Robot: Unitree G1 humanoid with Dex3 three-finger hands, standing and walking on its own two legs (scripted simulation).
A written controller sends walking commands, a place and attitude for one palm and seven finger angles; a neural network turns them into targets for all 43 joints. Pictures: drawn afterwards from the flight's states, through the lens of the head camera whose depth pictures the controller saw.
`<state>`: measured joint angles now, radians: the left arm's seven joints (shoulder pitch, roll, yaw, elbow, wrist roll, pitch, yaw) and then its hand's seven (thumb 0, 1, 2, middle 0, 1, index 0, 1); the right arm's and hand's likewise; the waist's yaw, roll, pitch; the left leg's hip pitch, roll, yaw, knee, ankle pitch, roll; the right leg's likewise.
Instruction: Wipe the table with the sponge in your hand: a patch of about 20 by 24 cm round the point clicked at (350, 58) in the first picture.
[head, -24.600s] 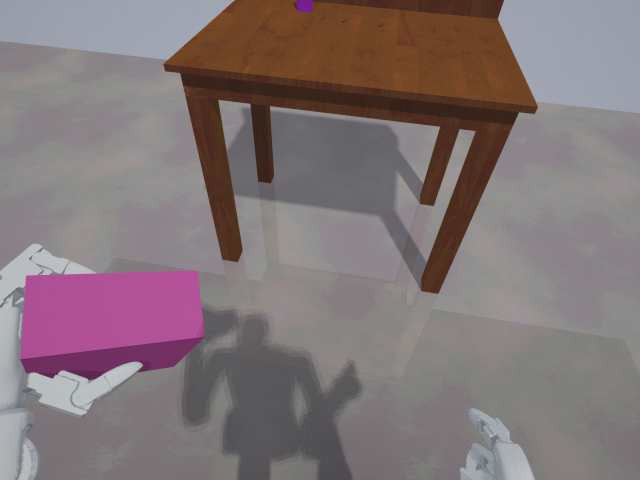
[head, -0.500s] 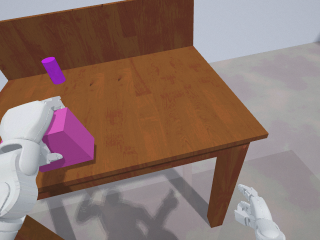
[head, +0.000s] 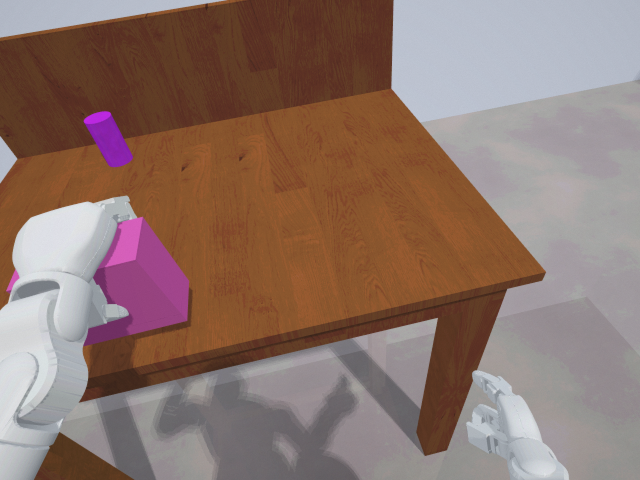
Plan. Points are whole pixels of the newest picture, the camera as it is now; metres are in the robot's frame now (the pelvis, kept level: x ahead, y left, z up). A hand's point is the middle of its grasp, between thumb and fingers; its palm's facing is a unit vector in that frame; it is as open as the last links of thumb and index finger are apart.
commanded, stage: move the sponge above the wiping area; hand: left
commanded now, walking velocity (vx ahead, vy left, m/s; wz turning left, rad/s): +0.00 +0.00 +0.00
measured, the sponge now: (121, 295) +0.26 +0.30 +0.13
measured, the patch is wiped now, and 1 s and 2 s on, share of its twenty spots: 0.00 0.00 0.00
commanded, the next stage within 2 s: none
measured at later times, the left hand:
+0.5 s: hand (104, 270) +0.27 +0.31 +0.16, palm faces +0.09 -0.02 -1.00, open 10.4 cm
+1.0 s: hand (98, 264) +0.28 +0.33 +0.16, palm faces +0.07 -0.02 -1.00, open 10.4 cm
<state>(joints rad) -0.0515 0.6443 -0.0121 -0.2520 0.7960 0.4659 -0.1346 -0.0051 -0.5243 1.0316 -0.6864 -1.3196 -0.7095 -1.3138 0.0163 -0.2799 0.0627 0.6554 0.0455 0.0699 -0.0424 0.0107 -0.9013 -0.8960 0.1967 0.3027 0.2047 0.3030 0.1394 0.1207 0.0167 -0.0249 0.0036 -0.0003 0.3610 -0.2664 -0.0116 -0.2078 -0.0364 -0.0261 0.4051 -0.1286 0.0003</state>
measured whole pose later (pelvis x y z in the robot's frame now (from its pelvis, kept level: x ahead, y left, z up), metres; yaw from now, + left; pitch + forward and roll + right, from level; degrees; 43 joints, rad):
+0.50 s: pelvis +0.00 +0.00 +0.00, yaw +0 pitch -3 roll +1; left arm -0.09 0.64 -0.02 -0.14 0.83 0.44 -0.14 0.00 -0.52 1.03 -0.69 -1.32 -0.71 -1.31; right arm 0.03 -0.28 0.06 0.66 0.05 0.07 -0.05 0.01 -0.90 -0.90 0.20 0.30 0.20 0.30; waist 0.13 0.11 0.02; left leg -0.03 0.01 0.00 0.36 -0.27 -0.01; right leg -0.21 -0.03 -0.03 0.41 -0.13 0.00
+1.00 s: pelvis +0.01 +0.00 +0.00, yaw +0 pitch -3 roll +0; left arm -0.10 0.65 0.02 -0.08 0.83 0.40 -0.14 0.00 -0.52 1.03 -0.69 -1.32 -0.71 -1.31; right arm 0.06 -0.29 0.05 0.67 0.04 0.07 -0.06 0.01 -0.90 -0.90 0.20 0.30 0.20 0.30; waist 0.12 0.11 0.02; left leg -0.03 0.01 0.00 0.37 -0.28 -0.01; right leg -0.21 -0.03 -0.02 0.40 -0.14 0.00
